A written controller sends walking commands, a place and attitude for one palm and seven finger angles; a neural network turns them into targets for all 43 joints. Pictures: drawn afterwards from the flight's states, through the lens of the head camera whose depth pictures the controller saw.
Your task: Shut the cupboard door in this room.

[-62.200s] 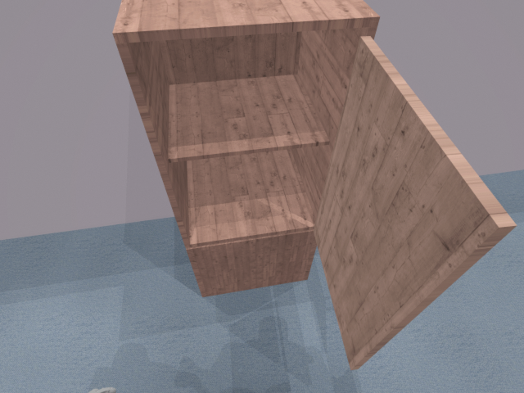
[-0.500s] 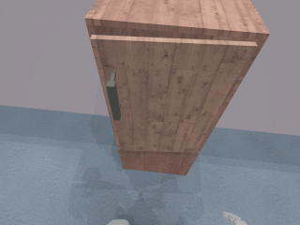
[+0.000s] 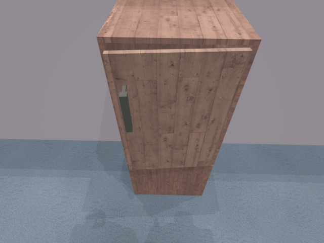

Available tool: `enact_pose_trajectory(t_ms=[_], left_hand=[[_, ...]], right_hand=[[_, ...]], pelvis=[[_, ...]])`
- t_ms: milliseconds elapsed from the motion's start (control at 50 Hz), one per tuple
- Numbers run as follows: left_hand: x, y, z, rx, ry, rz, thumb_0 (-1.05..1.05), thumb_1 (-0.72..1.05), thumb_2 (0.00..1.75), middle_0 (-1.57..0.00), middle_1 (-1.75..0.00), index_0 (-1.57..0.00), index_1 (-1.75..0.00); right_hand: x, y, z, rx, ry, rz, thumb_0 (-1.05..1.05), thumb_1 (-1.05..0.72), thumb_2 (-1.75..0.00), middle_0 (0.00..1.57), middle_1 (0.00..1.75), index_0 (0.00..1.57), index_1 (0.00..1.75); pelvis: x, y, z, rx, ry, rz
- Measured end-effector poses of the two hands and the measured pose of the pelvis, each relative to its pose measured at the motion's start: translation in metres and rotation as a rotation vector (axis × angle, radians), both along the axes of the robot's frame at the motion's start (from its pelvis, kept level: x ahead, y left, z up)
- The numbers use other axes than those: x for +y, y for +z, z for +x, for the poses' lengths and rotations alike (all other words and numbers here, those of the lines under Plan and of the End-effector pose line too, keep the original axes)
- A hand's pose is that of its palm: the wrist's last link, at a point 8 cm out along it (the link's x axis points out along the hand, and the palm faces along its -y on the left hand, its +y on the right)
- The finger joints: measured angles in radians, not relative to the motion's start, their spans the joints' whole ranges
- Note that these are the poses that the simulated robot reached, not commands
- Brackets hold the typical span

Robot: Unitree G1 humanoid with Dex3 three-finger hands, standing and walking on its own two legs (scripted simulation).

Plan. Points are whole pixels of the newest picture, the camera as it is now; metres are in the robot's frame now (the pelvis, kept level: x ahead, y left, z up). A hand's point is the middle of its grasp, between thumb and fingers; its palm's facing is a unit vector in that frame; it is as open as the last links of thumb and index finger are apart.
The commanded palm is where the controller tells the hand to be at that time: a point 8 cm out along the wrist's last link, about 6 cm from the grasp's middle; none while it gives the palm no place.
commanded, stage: come to a stop and stand still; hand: left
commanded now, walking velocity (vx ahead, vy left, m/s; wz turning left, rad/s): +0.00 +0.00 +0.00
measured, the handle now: (126, 109) +0.48 +0.13 +0.06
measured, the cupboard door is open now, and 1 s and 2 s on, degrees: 5 5 5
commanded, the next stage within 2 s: look again from close up in 0.36 s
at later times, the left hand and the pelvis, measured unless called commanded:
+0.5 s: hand out of the picture -0.04 +0.15 -0.18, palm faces +0.03 -0.99 -0.16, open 7.4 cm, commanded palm none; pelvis -0.01 +0.00 +0.00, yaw +1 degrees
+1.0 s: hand out of the picture +0.05 +0.19 -0.18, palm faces +0.01 -0.98 -0.21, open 7.4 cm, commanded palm none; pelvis +0.02 +0.01 -0.01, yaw +0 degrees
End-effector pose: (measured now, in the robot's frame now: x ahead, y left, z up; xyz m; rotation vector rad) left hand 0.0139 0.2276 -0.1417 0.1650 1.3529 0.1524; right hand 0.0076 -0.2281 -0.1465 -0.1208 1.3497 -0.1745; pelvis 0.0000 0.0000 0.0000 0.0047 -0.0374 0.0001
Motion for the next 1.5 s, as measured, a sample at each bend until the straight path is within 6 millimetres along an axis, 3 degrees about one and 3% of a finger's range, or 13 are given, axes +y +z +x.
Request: enact_pose_trajectory(t_ms=[180, 320, 440, 560, 680, 840, 1060, 1180, 1300, 1500], left_hand=[[-0.015, -0.01, -0.02, 0.029, 0.01, -0.053, 0.01, 0.92, 0.9, -0.2, -0.3, -0.2, -0.3], [-0.021, -0.011, -0.044, 0.092, 0.032, -0.068, 0.01, 0.91, 0.9, -0.2, -0.3, -0.2, -0.3], [-0.023, -0.009, -0.058, 0.131, 0.05, -0.065, 0.01, 0.91, 0.9, -0.2, -0.3, -0.2, -0.3], [-0.019, -0.009, -0.056, 0.104, 0.033, -0.038, 0.01, 0.91, 0.9, -0.2, -0.3, -0.2, -0.3], [-0.002, -0.008, -0.034, 0.045, 0.03, 0.0, 0.01, 0.91, 0.9, -0.2, -0.3, -0.2, -0.3], [0.011, -0.007, 0.007, -0.037, 0.003, 0.02, 0.01, 0.91, 0.9, -0.2, -0.3, -0.2, -0.3], [0.01, -0.01, 0.03, -0.058, -0.018, -0.003, 0.0, 0.91, 0.9, -0.2, -0.3, -0.2, -0.3], [0.008, -0.014, 0.024, -0.028, -0.008, -0.014, 0.0, 0.91, 0.9, -0.2, -0.3, -0.2, -0.3], [-0.001, -0.016, 0.006, 0.028, 0.019, -0.019, 0.0, 0.91, 0.9, -0.2, -0.3, -0.2, -0.3], [-0.034, -0.012, -0.031, 0.114, 0.1, -0.015, 0.0, 0.91, 0.9, -0.2, -0.3, -0.2, -0.3]], right_hand=[[-0.001, 0.008, -0.058, 0.125, -0.033, -0.027, 0.0, -0.91, -0.9, 0.2, 0.3, 0.2, 0.3], [0.007, 0.008, -0.071, 0.164, -0.042, -0.016, 0.0, -0.91, -0.9, 0.2, 0.3, 0.2, 0.3], [0.016, 0.004, -0.056, 0.136, -0.031, 0.007, 0.0, -0.91, -0.9, 0.2, 0.3, 0.2, 0.3], [0.02, -0.007, -0.023, 0.054, 0.021, 0.029, 0.01, -0.92, -0.9, 0.2, 0.3, 0.2, 0.3], [0.016, -0.012, 0.007, -0.023, 0.034, 0.015, 0.02, -0.94, -0.9, 0.2, 0.3, 0.2, 0.3], [0.01, -0.003, 0.041, -0.094, 0.051, -0.009, 0.01, -0.93, -0.9, 0.2, 0.3, 0.2, 0.3], [0.003, 0.007, 0.06, -0.101, 0.063, -0.043, 0.0, -0.91, -0.9, 0.2, 0.3, 0.2, 0.3], [0.003, 0.007, 0.058, -0.075, 0.064, -0.047, 0.0, -0.91, -0.9, 0.2, 0.3, 0.2, 0.3], [-0.001, 0.004, 0.05, -0.026, 0.065, -0.039, 0.0, -0.91, -0.9, 0.2, 0.3, 0.2, 0.3], [-0.035, -0.004, 0.049, 0.038, 0.08, -0.045, 0.0, -0.91, -0.9, 0.2, 0.3, 0.2, 0.3]], pelvis=[[-0.003, 0.001, -0.009, -0.006, 0.002, -0.007], [-0.001, 0.001, -0.011, 0.008, 0.003, -0.007], [-0.001, 0.001, -0.009, 0.013, 0.004, -0.005], [0.004, -0.005, -0.007, 0.023, 0.017, -0.026], [0.011, -0.01, 0.004, 0.023, 0.015, -0.013], [0.01, -0.009, 0.015, 0.022, 0.001, -0.002], [0.008, -0.007, 0.022, 0.026, -0.003, -0.004], [0.007, -0.007, 0.024, 0.027, 0.009, -0.005], [-0.002, -0.008, 0.025, 0.041, 0.031, -0.001], [-0.033, -0.011, 0.032, 0.062, 0.065, -0.017]])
